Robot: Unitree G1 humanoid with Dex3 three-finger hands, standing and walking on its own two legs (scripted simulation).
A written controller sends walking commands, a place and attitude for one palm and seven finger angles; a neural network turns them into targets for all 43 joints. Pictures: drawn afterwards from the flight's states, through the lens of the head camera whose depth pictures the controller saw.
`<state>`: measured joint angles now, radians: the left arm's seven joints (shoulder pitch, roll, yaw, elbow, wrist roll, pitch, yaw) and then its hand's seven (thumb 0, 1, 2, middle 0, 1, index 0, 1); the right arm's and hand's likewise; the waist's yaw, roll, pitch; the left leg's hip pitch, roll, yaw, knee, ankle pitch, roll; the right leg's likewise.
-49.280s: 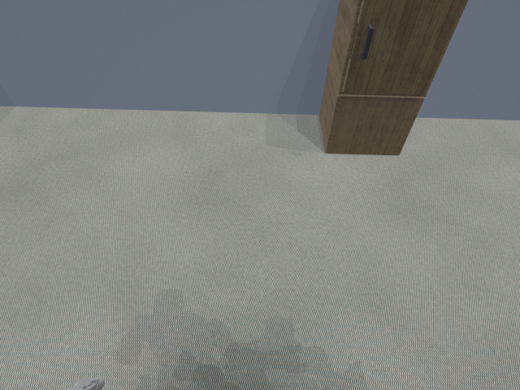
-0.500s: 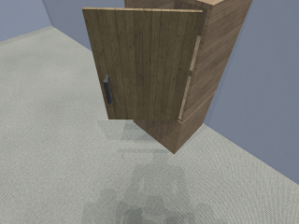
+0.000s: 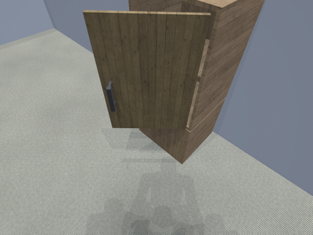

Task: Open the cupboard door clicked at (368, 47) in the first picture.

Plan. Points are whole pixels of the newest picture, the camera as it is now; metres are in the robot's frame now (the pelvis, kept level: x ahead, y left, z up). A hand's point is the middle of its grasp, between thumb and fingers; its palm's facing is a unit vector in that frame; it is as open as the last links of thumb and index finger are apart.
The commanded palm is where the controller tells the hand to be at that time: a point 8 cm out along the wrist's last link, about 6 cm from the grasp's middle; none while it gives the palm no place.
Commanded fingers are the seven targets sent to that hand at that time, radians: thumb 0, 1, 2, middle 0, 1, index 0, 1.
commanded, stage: look again from close up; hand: left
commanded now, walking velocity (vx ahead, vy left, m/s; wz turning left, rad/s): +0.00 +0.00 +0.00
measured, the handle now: (111, 96) +0.66 +0.24 -0.09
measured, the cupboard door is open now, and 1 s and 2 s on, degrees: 43 43 43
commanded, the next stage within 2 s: shuffle to correct the standing spot in 0.26 s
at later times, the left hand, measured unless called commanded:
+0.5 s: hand out of the picture -0.01 +0.15 -0.18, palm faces +0.05 -0.99 -0.16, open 7.4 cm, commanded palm none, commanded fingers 0.00 0.90 0.90 -0.20 -0.30 -0.20 -0.30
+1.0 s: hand (97, 226) +0.18 +0.19 -0.18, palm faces +0.00 -0.98 -0.20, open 7.3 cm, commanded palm none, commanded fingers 0.00 0.90 0.90 -0.20 -0.30 -0.20 -0.30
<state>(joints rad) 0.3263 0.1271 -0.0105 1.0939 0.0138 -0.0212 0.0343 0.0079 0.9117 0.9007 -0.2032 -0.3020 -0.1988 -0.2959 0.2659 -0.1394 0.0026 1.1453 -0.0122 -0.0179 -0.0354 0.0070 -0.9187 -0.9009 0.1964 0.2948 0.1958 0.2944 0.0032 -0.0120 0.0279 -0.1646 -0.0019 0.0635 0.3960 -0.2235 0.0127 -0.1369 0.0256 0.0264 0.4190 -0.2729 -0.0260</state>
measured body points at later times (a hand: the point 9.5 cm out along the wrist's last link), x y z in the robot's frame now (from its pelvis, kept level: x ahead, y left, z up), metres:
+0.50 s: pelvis +0.01 -0.01 +0.00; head +0.01 -0.01 +0.45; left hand -0.01 +0.20 -0.16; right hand +0.00 -0.22 -0.17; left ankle -0.01 +0.11 -0.74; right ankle -0.03 -0.10 -0.74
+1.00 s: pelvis +0.12 +0.00 -0.01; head +0.16 +0.01 +0.44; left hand +0.18 +0.24 -0.16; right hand +0.00 -0.18 -0.15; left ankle +0.00 +0.10 -0.74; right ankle +0.22 -0.13 -0.71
